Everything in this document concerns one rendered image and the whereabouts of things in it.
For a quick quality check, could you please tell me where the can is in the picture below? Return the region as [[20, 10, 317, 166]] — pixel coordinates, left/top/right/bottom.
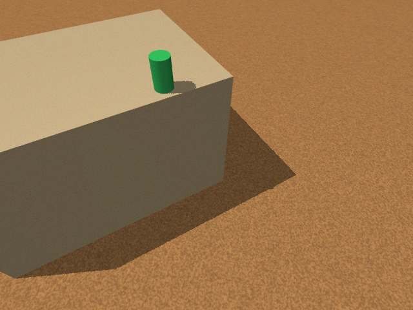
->
[[148, 50, 174, 94]]

